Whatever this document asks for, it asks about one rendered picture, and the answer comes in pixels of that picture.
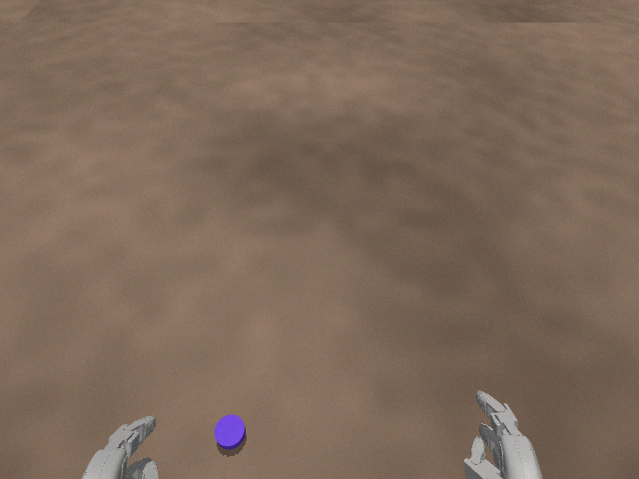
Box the tin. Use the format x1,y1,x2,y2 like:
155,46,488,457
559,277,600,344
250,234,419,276
215,415,246,449

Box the left robot hand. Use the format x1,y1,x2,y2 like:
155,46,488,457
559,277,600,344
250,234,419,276
81,416,159,479

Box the right robot hand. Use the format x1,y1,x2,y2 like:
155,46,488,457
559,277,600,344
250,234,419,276
464,390,543,479

